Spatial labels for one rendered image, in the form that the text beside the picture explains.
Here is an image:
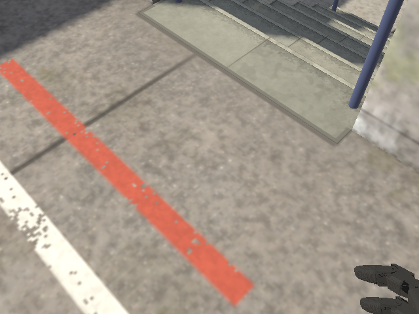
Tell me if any robot right hand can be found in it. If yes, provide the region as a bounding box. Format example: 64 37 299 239
354 264 419 314

